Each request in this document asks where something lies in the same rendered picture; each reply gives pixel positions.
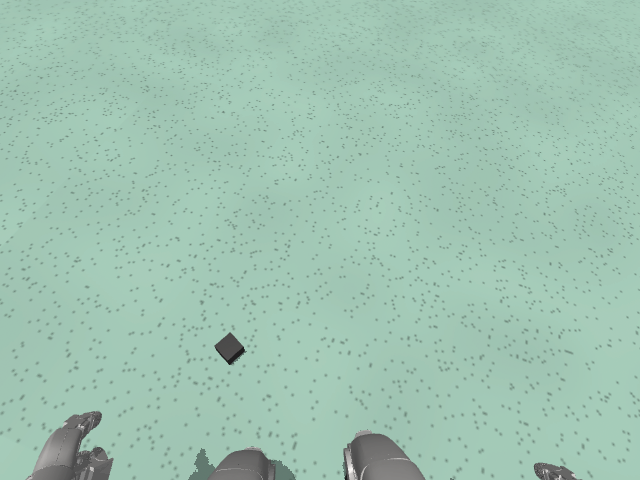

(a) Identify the small box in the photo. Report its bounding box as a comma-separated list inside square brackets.
[214, 332, 245, 365]

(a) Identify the left robot hand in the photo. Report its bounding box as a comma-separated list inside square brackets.
[32, 411, 113, 480]

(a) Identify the right robot hand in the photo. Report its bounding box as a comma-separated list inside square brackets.
[534, 463, 582, 480]

